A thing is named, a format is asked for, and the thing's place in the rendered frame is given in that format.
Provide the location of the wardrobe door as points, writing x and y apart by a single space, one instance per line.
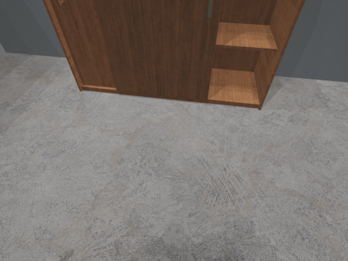
81 28
160 47

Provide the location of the robot left hand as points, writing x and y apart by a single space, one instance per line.
61 255

